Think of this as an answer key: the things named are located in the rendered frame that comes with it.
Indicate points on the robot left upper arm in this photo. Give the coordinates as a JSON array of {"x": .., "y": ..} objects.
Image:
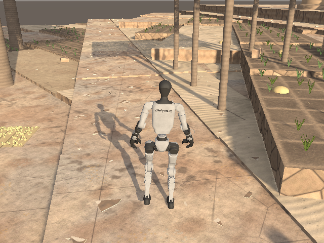
[{"x": 144, "y": 114}]

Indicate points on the robot left hand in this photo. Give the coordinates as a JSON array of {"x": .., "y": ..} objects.
[{"x": 134, "y": 141}]

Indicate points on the robot right upper arm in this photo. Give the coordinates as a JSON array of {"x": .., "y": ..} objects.
[{"x": 182, "y": 116}]

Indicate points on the right robot forearm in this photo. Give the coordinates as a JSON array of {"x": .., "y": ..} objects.
[{"x": 188, "y": 133}]

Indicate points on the robot right hand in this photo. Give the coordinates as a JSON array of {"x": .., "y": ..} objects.
[{"x": 186, "y": 141}]

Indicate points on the left robot forearm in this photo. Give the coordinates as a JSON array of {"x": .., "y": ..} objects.
[{"x": 136, "y": 132}]

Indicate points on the robot left foot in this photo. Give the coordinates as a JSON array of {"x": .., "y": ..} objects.
[{"x": 147, "y": 200}]

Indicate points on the robot left shin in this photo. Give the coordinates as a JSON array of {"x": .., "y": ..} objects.
[{"x": 147, "y": 181}]

